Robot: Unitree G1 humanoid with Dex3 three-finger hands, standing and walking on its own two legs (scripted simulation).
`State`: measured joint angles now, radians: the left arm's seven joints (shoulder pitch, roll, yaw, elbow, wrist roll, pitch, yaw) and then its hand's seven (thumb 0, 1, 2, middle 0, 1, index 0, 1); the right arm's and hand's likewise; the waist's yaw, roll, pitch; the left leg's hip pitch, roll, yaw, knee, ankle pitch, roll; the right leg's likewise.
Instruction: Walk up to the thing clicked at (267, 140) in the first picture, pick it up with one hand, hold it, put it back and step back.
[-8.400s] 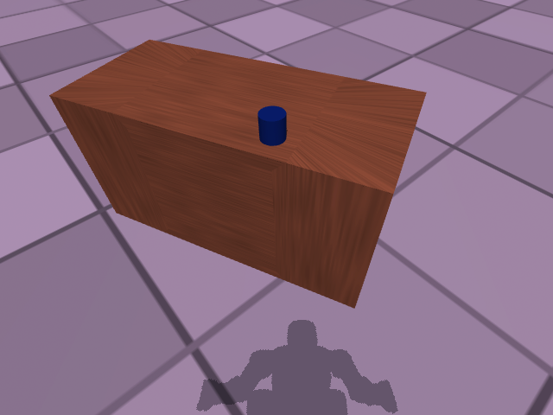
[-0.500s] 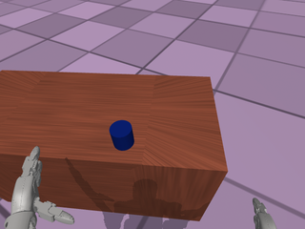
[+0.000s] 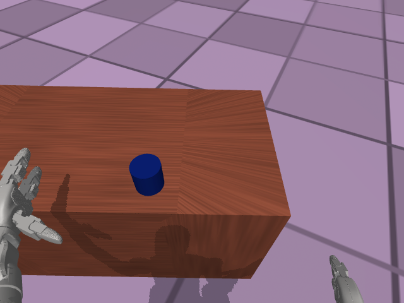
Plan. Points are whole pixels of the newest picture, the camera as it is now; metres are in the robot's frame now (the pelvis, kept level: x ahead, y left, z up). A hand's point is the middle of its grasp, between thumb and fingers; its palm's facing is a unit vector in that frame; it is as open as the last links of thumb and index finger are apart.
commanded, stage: go down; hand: left
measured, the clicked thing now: (147, 175) +0.46 +0.16 -0.08
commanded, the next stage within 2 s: none
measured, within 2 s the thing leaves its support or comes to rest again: neither
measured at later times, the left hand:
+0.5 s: hand (39, 183) +0.34 +0.33 +0.07, palm faces +0.11 -0.99 +0.00, open 17.7 cm
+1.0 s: hand (40, 171) +0.37 +0.35 +0.07, palm faces +0.11 -0.99 +0.01, open 17.7 cm
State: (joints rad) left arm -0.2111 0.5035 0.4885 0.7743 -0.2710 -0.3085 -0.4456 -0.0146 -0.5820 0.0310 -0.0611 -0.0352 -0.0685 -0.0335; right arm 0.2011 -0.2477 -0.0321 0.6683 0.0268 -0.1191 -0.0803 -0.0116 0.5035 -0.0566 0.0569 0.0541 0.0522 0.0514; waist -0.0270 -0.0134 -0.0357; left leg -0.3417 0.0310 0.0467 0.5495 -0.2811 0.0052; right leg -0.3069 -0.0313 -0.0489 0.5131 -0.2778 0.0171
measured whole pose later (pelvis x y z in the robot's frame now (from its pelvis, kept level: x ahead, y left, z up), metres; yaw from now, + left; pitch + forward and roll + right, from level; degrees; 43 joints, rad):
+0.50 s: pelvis +0.00 +0.00 -0.01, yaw +0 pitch +9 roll -1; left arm -0.37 0.63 0.56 0.97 -0.30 -0.33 -0.60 -0.01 -0.60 0.04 -0.06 -0.03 -0.07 -0.04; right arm 0.20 -0.25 0.02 0.64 0.01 -0.18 -0.09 -0.01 0.51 -0.06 0.06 0.05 0.05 0.05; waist -0.06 -0.02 -0.08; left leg -0.48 0.04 0.03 0.66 -0.32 0.00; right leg -0.44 -0.03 -0.06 0.60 -0.31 0.01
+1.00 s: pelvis +0.01 +0.00 -0.02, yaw +0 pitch +13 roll -2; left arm -0.46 0.70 0.60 1.01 -0.27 -0.28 -0.61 -0.02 -0.61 0.07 -0.06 -0.04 -0.06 -0.05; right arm 0.24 -0.25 0.04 0.56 0.00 -0.20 -0.09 -0.01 0.51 -0.06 0.06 0.05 0.05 0.05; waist -0.08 -0.02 -0.12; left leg -0.62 0.05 0.03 0.77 -0.38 0.01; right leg -0.56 -0.02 -0.06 0.70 -0.36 0.02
